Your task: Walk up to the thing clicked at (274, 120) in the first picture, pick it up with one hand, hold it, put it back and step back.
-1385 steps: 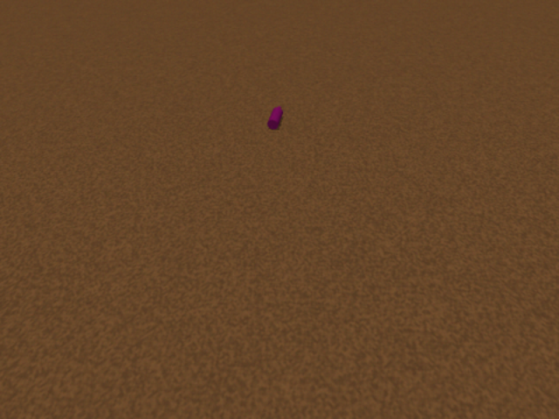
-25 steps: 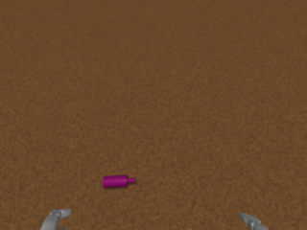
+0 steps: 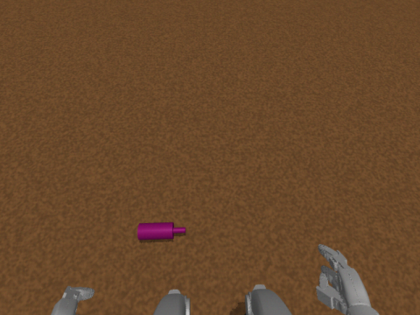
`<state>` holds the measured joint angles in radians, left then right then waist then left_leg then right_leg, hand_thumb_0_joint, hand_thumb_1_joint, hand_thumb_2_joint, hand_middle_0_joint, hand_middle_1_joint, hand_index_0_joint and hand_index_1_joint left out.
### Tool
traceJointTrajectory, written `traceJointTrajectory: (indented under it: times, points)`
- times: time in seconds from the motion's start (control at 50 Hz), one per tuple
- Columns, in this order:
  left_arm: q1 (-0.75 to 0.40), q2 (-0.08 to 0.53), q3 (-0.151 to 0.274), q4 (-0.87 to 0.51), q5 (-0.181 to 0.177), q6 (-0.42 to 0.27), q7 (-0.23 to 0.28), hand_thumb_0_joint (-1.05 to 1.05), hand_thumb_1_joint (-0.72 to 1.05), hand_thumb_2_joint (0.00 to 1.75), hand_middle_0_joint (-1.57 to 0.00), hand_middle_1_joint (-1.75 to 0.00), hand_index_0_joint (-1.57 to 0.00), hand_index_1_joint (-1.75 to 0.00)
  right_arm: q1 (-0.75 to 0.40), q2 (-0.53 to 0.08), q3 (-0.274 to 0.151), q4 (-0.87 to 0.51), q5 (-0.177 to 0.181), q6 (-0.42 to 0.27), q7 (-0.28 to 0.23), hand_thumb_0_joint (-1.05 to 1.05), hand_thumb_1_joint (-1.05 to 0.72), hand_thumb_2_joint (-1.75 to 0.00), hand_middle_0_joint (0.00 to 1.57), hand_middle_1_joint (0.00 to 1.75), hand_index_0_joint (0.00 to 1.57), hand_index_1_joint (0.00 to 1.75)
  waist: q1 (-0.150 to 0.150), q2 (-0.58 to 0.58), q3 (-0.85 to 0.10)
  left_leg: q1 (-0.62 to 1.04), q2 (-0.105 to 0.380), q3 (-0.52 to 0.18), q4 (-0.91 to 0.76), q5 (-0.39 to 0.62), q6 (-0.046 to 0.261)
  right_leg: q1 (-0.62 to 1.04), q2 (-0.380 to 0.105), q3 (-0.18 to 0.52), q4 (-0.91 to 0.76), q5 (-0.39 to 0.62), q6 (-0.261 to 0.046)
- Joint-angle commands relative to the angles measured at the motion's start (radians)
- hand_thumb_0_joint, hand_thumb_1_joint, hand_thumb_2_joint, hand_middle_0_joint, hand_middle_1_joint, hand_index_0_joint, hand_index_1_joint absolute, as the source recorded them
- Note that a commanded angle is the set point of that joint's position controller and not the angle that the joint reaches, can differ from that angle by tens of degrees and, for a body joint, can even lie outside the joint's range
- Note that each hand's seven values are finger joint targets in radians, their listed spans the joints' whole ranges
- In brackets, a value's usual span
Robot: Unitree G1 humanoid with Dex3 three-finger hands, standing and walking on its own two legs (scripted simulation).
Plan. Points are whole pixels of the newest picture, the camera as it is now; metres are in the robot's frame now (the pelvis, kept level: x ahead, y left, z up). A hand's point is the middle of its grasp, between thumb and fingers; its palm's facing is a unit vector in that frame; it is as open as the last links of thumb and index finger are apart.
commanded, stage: rise first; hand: left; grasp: from above
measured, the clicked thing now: (162, 230) +0.47 +0.20 -0.65
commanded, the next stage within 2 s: none
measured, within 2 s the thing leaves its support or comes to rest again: neither
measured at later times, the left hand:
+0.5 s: hand (107, 292) +0.21 +0.28 -0.28, palm faces -0.40 -0.60 -0.70, open 14.0 cm
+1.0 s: hand (122, 254) +0.33 +0.29 -0.43, palm faces -0.49 -0.16 -0.86, open 14.0 cm
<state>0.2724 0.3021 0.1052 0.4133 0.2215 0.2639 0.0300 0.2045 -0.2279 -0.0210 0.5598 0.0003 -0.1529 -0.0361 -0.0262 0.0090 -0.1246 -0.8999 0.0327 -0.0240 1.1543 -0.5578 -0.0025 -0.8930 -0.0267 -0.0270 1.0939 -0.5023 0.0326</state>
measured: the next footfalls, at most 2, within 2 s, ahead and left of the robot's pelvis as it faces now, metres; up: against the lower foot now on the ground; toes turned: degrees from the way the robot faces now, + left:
none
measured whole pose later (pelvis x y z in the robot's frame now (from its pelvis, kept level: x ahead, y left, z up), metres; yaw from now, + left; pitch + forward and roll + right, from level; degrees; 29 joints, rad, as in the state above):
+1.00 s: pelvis -0.09 +0.00 -0.29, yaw -3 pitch +34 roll -6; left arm -0.71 0.69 0.15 1.12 1.06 -0.27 0.16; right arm 0.16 -0.28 -0.04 0.72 -0.06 -0.06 0.08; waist -0.12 0.02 -0.09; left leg -2.11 0.00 -0.10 2.21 -0.69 -0.01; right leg -2.08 -0.03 -0.03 2.12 -0.63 0.04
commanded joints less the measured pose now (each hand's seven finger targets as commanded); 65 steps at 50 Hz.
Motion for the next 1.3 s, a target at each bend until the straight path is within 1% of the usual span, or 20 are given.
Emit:
traceJointTrajectory:
  times: [0.0, 0.1, 0.16, 0.22, 0.3, 0.44, 0.54, 0.56, 0.62, 0.68, 0.74, 0.82, 0.94, 1.02, 1.08, 1.12, 1.14, 1.16, 1.2, 1.28]
  points:
    - [0.071, 0.159, 0.067, -0.164, 0.02, -0.008, 0.018, 0.0, -0.56, 0.96, -0.08, -1.07, -0.08, -1.06, 0.021, -0.145, -0.063, -0.131, 0.006, -0.056, -0.015, 0.0, -0.91, -0.9, 0.2, 0.3, 0.2, 0.3, -0.001, 0.068, -0.239, 0.129, -0.015, -0.008, -0.141, 0.348, -0.004, 0.106, 0.03, -0.02, -0.075, 0.244, -0.053]
    - [0.026, 0.179, 0.062, -0.214, 0.044, -0.011, 0.024, 0.0, -0.56, 0.95, -0.08, -1.07, -0.09, -1.06, 0.0, -0.146, -0.06, -0.157, 0.009, -0.067, -0.021, 0.0, -0.91, -0.9, 0.2, 0.3, 0.2, 0.3, -0.02, 0.057, -0.266, 0.072, -0.022, -0.001, -0.075, 0.332, 0.004, 0.066, 0.032, -0.015, -0.037, 0.247, -0.052]
    - [-0.063, 0.196, 0.057, -0.128, 0.085, -0.046, 0.024, 0.0, -0.55, 0.95, -0.08, -1.05, -0.09, -1.04, -0.003, -0.156, -0.062, -0.13, 0.006, -0.078, -0.02, 0.0, -0.9, -0.9, 0.2, 0.3, 0.2, 0.3, -0.038, 0.043, -0.23, -0.022, -0.022, -0.007, -0.01, 0.264, 0.007, -0.04, 0.031, -0.013, 0.026, 0.189, -0.053]
    - [-0.138, 0.213, 0.058, -0.024, 0.143, -0.113, 0.025, 0.0, -0.55, 0.95, -0.09, -1.05, -0.09, -1.04, 0.001, -0.164, -0.069, -0.088, 0.002, -0.095, -0.004, 0.0, -0.89, -0.9, 0.2, 0.3, 0.2, 0.3, -0.026, 0.06, -0.238, -0.124, -0.027, -0.011, 0.07, 0.208, 0.005, -0.165, 0.026, -0.006, 0.132, 0.135, -0.058]
    - [-0.269, 0.247, 0.046, 0.014, 0.242, -0.218, 0.037, 0.0, -0.53, 0.95, -0.1, -1.04, -0.1, -1.03, -0.037, -0.188, -0.081, -0.084, 0.006, -0.121, 0.015, 0.0, -0.89, -0.9, 0.2, 0.3, 0.2, 0.3, -0.019, 0.086, -0.349, -0.199, -0.032, -0.018, 0.171, 0.169, -0.002, -0.29, 0.021, 0.003, 0.266, 0.106, -0.061]
    - [-0.474, 0.384, 0.106, 0.139, 0.396, -0.318, 0.071, 0.0, -0.56, 0.98, -0.1, -1.07, -0.1, -1.07, -0.036, -0.223, -0.1, -0.021, 0.01, -0.113, 0.041, 0.0, -0.92, -0.91, 0.2, 0.3, 0.2, 0.3, 0.009, 0.099, -0.51, -0.379, -0.043, -0.011, 0.37, 0.199, 0.006, -0.465, 0.02, 0.004, 0.455, 0.129, -0.068]
    - [-0.669, 0.425, 0.089, 0.216, 0.497, -0.38, 0.074, 0.0, -0.6, 1.01, -0.1, -1.08, -0.1, -1.08, -0.004, -0.232, -0.113, 0.023, 0.001, -0.085, 0.062, 0.0, -0.93, -0.91, 0.2, 0.3, 0.2, 0.3, -0.009, 0.078, -0.593, -0.509, -0.047, 0.004, 0.503, 0.155, 0.016, -0.542, 0.018, 0.001, 0.545, 0.105, -0.062]
    - [-0.722, 0.479, 0.114, 0.235, 0.52, -0.393, 0.078, 0.0, -0.57, 1.0, -0.11, -1.07, -0.11, -1.08, 0.006, -0.239, -0.116, 0.033, -0.001, -0.079, 0.065, 0.0, -0.93, -0.91, 0.2, 0.3, 0.2, 0.3, -0.004, 0.07, -0.62, -0.524, -0.046, 0.006, 0.529, 0.155, 0.018, -0.552, 0.019, -0.002, 0.564, 0.103, -0.061]
    - [-0.86, 0.547, 0.117, 0.314, 0.593, -0.435, 0.091, 0.0, -0.57, 1.02, -0.09, -1.07, -0.09, -1.08, 0.026, -0.243, -0.117, 0.05, -0.008, -0.059, 0.072, 0.0, -0.91, -0.9, 0.2, 0.3, 0.2, 0.3, -0.016, 0.04, -0.635, -0.64, -0.05, 0.017, 0.601, 0.088, 0.025, -0.579, 0.018, -0.006, 0.608, 0.051, -0.056]
    - [-0.967, 0.554, 0.099, 0.366, 0.641, -0.467, 0.101, 0.0, -0.58, 1.04, -0.08, -1.08, -0.07, -1.09, 0.054, -0.243, -0.114, 0.07, -0.019, -0.036, 0.081, 0.0, -0.9, -0.9, 0.2, 0.3, 0.2, 0.3, -0.036, 0.017, -0.68, -0.695, -0.051, 0.029, 0.666, 0.073, 0.035, -0.585, 0.018, -0.005, 0.635, 0.044, -0.048]
    - [-1.028, 0.618, 0.112, 0.44, 0.7, -0.488, 0.109, 0.0, -0.55, 1.04, -0.07, -1.06, -0.06, -1.07, 0.067, -0.253, -0.111, 0.086, -0.026, -0.014, 0.084, 0.0, -0.88, -0.9, 0.2, 0.3, 0.2, 0.3, -0.031, 0.051, -0.673, -0.726, -0.051, 0.028, 0.697, 0.045, 0.033, -0.645, 0.019, -0.02, 0.676, 0.003, -0.051]
    - [-1.141, 0.66, 0.113, 0.473, 0.759, -0.515, 0.129, 0.0, -0.54, 1.05, -0.05, -1.05, -0.05, -1.05, 0.093, -0.259, -0.105, 0.095, -0.035, 0.019, 0.092, 0.0, -0.87, -0.89, 0.2, 0.3, 0.2, 0.3, -0.054, 0.099, -0.693, -0.741, -0.054, 0.016, 0.727, 0.023, 0.031, -0.708, 0.023, -0.043, 0.733, -0.024, -0.056]
    - [-1.218, 0.745, 0.135, 0.615, 0.857, -0.547, 0.176, 0.0, -0.53, 1.03, -0.05, -1.02, -0.05, -1.02, 0.107, -0.268, -0.092, 0.117, -0.056, 0.082, 0.109, 0.0, -0.88, -0.9, 0.2, 0.3, 0.2, 0.3, -0.073, 0.145, -0.622, -0.792, -0.056, -0.008, 0.763, -0.047, 0.033, -0.839, 0.024, -0.067, 0.802, -0.089, -0.062]
    - [-1.314, 0.738, 0.095, 0.675, 0.918, -0.568, 0.21, 0.0, -0.53, 1.03, -0.05, -0.99, -0.05, -0.99, 0.121, -0.285, -0.084, 0.129, -0.071, 0.108, 0.12, 0.0, -0.89, -0.9, 0.2, 0.3, 0.2, 0.3, -0.12, 0.198, -0.585, -0.788, -0.053, -0.032, 0.788, -0.053, 0.028, -0.952, 0.023, -0.084, 0.849, -0.081, -0.068]
    - [-1.404, 0.761, 0.082, 0.66, 0.949, -0.587, 0.233, 0.0, -0.53, 1.03, -0.06, -0.96, -0.05, -0.97, 0.111, -0.284, -0.076, 0.134, -0.083, 0.119, 0.126, 0.0, -0.89, -0.9, 0.2, 0.3, 0.2, 0.3, -0.129, 0.238, -0.579, -0.795, -0.055, -0.035, 0.803, -0.089, 0.027, -0.992, 0.021, -0.087, 0.869, -0.101, -0.069]
    - [-1.425, 0.746, 0.064, 0.676, 0.97, -0.595, 0.241, 0.0, -0.53, 1.02, -0.06, -0.97, -0.06, -0.97, 0.114, -0.291, -0.07, 0.14, -0.088, 0.122, 0.129, 0.0, -0.89, -0.9, 0.2, 0.3, 0.2, 0.3, -0.131, 0.268, -0.588, -0.764, -0.051, -0.047, 0.814, -0.048, 0.017, -1.024, 0.015, -0.092, 0.896, -0.065, -0.068]
    - [-1.355, 0.765, 0.078, 0.793, 0.994, -0.588, 0.248, 0.0, -0.52, 1.01, -0.06, -0.98, -0.06, -0.98, 0.126, -0.299, -0.068, 0.151, -0.094, 0.127, 0.131, 0.0, -0.89, -0.9, 0.2, 0.3, 0.2, 0.3, -0.141, 0.249, -0.563, -0.786, -0.054, -0.046, 0.823, -0.042, 0.018, -1.026, 0.02, -0.098, 0.907, -0.063, -0.069]
    - [-1.415, 0.755, 0.068, 0.727, 0.992, -0.598, 0.253, 0.0, -0.53, 1.02, -0.06, -0.96, -0.06, -0.96, 0.131, -0.3, -0.068, 0.147, -0.098, 0.129, 0.135, 0.0, -0.89, -0.9, 0.2, 0.3, 0.2, 0.3, -0.147, 0.256, -0.581, -0.771, -0.052, -0.054, 0.828, -0.019, 0.015, -1.036, 0.014, -0.099, 0.915, -0.045, -0.067]
    - [-1.41, 0.796, 0.086, 0.785, 1.028, -0.597, 0.266, 0.0, -0.52, 1.0, -0.07, -0.97, -0.07, -0.97, 0.139, -0.303, -0.065, 0.155, -0.106, 0.139, 0.138, 0.0, -0.9, -0.9, 0.2, 0.3, 0.2, 0.3, -0.144, 0.27, -0.583, -0.784, -0.056, -0.046, 0.839, -0.014, 0.017, -1.035, 0.017, -0.101, 0.921, -0.044, -0.069]
    - [-1.465, 0.786, 0.067, 0.769, 1.059, -0.613, 0.285, 0.0, -0.51, 0.99, -0.07, -0.98, -0.07, -0.97, 0.14, -0.302, -0.056, 0.152, -0.119, 0.146, 0.146, 0.0, -0.9, -0.9, 0.2, 0.3, 0.2, 0.3, -0.158, 0.289, -0.608, -0.769, -0.059, -0.041, 0.876, 0.04, 0.018, -1.035, 0.018, -0.104, 0.939, -0.002, -0.067]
